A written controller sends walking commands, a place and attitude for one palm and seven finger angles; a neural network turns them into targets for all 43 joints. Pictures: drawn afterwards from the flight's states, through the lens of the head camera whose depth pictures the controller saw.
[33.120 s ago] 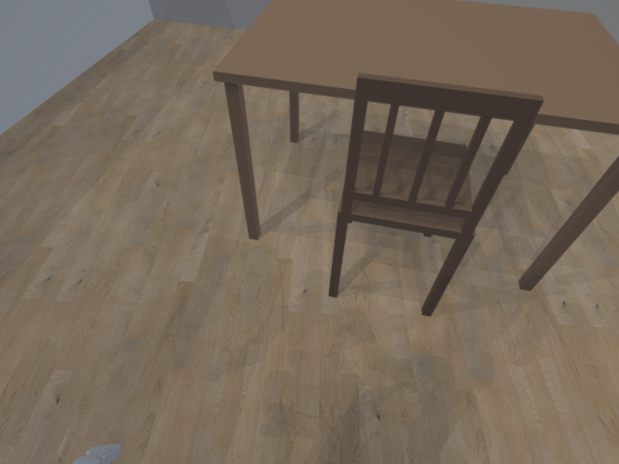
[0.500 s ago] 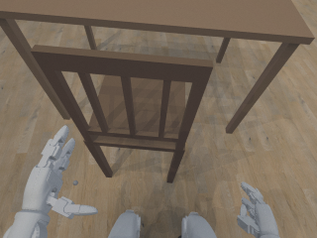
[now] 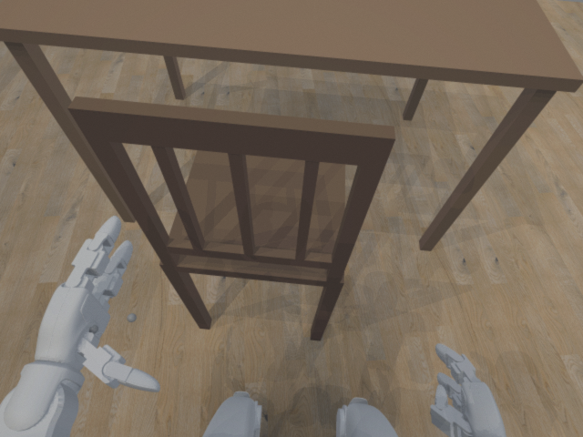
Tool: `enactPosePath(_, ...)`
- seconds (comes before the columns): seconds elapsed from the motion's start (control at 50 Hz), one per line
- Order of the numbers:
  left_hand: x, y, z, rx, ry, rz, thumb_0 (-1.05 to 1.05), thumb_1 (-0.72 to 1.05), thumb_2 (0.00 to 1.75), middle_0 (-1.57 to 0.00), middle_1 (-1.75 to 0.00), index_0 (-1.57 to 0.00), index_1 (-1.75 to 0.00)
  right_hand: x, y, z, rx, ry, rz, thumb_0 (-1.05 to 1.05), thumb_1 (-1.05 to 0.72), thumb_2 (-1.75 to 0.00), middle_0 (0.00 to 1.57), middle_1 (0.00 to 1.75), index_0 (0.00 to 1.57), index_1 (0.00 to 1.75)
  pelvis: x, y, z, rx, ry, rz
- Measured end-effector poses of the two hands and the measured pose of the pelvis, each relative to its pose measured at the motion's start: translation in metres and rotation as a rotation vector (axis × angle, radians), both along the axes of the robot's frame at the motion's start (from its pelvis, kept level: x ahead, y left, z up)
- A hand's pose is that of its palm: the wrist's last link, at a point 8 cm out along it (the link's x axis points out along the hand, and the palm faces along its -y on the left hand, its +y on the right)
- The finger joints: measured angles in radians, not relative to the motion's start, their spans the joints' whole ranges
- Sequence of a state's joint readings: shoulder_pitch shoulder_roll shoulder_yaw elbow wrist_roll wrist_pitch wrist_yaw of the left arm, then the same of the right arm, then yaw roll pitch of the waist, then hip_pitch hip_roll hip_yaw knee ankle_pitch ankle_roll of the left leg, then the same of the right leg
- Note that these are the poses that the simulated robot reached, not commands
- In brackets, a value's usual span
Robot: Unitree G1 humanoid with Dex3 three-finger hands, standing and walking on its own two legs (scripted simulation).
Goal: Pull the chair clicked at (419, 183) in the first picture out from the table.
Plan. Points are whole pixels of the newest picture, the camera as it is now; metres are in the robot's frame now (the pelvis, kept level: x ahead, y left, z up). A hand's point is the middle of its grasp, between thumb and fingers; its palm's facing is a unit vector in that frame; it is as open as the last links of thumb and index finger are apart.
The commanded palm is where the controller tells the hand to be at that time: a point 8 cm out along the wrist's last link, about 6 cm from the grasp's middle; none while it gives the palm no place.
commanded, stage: raise the hand toward the chair's back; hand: left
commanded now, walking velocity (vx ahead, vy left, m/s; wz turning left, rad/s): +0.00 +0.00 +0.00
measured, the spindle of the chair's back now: (244, 209) +0.44 +0.11 +0.01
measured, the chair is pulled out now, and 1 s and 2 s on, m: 0.16 0.16 0.16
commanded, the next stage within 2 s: aim the fingers beside a spindle in 0.38 s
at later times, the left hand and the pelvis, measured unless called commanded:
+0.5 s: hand (151, 328) +0.24 +0.18 +0.05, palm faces -0.01 -1.00 -0.05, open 16.9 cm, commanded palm +0.22 +0.24 +0.06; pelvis -0.01 -0.02 +0.00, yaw +0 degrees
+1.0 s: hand (190, 315) +0.26 +0.15 +0.03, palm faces -0.05 -1.00 -0.03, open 16.9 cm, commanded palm +0.24 +0.20 +0.04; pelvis -0.01 -0.01 -0.01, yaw +0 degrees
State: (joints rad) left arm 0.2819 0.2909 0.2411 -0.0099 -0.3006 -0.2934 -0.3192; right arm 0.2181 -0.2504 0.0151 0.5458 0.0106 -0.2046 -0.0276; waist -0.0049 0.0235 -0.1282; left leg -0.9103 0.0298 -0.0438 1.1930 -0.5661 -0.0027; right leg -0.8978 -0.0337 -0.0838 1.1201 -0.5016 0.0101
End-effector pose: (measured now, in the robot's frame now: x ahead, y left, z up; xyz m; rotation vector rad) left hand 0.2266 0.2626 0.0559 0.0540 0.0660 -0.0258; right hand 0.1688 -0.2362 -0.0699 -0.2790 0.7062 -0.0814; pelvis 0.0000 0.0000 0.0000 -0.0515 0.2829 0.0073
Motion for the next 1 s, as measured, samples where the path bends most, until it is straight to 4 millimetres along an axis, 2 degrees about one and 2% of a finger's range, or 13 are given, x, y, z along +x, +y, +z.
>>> enactPosePath(0.12,-0.001,-0.009,-0.002,-0.005,0.000,-0.001,-0.01,-0.50,0.31,-0.06,-0.08,-0.06,-0.08,-0.010,-0.016,0.001,-0.015,0.007,-0.026,0.02,-0.91,-0.89,0.21,0.30,0.20,0.30,-0.001,-0.006,0.000,0.007,0.000,-0.004)
enactPosePath(0.26,-0.005,-0.017,-0.004,-0.001,-0.010,0.010,-0.01,-0.50,0.31,-0.06,-0.08,-0.07,-0.08,-0.010,-0.024,-0.002,-0.011,-0.007,-0.025,0.02,-0.91,-0.89,0.21,0.30,0.20,0.30,-0.004,-0.014,-0.002,0.013,-0.004,-0.004)
enactPosePath(0.54,-0.010,-0.025,-0.004,-0.006,-0.013,0.012,-0.01,-0.50,0.31,-0.06,-0.08,-0.07,-0.08,0.000,-0.019,-0.005,0.021,-0.051,-0.004,0.02,-0.91,-0.89,0.21,0.30,0.20,0.30,-0.009,-0.020,-0.004,0.020,-0.010,-0.003)
enactPosePath(0.8,0.004,-0.050,-0.014,-0.028,-0.021,-0.033,-0.01,-0.50,0.31,-0.06,-0.08,-0.06,-0.08,-0.005,-0.016,-0.009,0.010,-0.041,0.000,0.02,-0.91,-0.89,0.21,0.30,0.20,0.30,-0.009,-0.014,-0.009,0.020,0.011,-0.005)
enactPosePath(1.0,0.015,-0.060,-0.023,-0.023,-0.030,-0.027,-0.01,-0.50,0.31,-0.06,-0.08,-0.06,-0.08,-0.008,-0.011,-0.020,0.015,-0.005,0.012,0.02,-0.91,-0.89,0.21,0.30,0.20,0.30,-0.009,-0.011,-0.015,0.020,0.034,-0.007)
